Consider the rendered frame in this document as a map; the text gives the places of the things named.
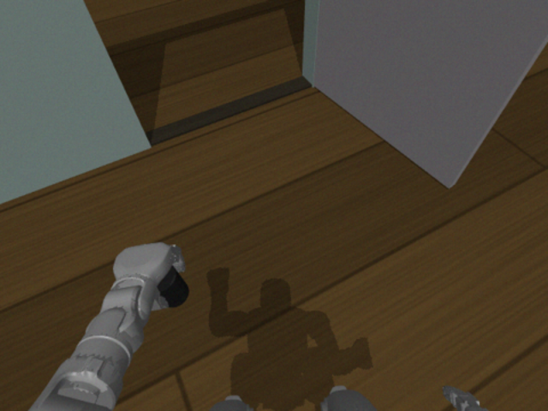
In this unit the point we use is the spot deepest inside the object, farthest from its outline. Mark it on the left robot hand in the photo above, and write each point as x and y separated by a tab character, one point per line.
153	261

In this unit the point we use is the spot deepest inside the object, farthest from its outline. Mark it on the left robot arm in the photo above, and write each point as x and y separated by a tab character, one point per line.
91	379

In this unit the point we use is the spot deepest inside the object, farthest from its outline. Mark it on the can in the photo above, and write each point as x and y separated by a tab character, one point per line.
173	288

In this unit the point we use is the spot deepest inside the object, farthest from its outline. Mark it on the right robot hand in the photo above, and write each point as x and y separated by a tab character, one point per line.
462	401

